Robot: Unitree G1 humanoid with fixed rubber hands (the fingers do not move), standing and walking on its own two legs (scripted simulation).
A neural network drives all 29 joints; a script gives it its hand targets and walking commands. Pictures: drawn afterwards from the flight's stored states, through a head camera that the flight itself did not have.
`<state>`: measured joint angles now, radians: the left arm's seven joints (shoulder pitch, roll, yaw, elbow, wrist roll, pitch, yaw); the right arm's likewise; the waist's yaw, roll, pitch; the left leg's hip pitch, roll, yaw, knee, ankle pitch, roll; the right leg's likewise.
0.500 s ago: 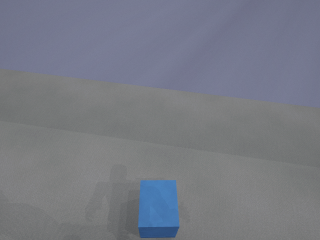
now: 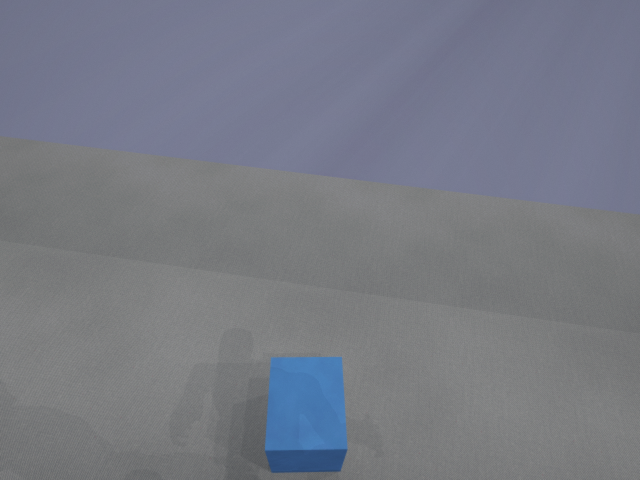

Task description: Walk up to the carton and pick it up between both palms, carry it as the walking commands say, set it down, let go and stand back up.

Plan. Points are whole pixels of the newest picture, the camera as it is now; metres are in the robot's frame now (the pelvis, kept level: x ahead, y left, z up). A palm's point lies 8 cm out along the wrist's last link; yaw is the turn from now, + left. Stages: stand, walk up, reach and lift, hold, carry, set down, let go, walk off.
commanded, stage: walk up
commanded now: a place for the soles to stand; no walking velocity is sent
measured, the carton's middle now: (306, 415) +0.40 +0.04 -0.65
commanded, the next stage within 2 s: reach and lift in 0.48 s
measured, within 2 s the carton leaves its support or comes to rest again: neither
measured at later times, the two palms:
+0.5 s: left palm out of the picture +0.08 +0.29 -0.13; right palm out of the picture +0.06 -0.29 -0.11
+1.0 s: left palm (146, 471) +0.17 +0.27 -0.18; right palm out of the picture +0.17 -0.23 -0.17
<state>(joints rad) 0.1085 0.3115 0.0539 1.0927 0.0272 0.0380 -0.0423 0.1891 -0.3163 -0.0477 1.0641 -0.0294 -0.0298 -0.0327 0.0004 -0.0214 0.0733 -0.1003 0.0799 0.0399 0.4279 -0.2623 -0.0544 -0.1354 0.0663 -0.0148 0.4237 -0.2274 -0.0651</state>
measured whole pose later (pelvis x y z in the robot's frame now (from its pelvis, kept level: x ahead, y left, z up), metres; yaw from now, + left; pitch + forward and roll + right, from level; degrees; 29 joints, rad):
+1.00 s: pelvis -0.07 +0.04 -0.07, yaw +2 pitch +11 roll +0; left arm -0.16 0.19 0.13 0.49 0.00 0.37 0.02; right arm -0.17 -0.27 -0.15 0.56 -0.01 0.33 0.05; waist -0.03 0.00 0.18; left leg -0.80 0.02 0.02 1.01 -0.41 0.00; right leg -0.82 -0.01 -0.02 0.99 -0.37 -0.01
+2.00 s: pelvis -0.11 +0.02 -0.12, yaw +4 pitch +26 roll +2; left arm -1.15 0.23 0.23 0.58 -0.09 0.27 0.17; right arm -1.22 -0.31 -0.19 0.66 0.11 0.27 -0.11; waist -0.04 -0.02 0.53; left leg -1.28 -0.01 0.01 1.18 -0.36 -0.01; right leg -1.31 -0.03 -0.02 1.20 -0.34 -0.03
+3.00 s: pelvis -0.13 +0.03 -0.38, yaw +3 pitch +29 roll +1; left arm -1.39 0.29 0.00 0.97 -0.30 0.16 0.23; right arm -1.42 -0.39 -0.03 1.01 0.28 0.14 -0.17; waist 0.00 0.01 0.53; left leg -2.05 0.00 0.01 2.15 -0.61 0.00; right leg -2.08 -0.02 -0.01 2.13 -0.56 -0.02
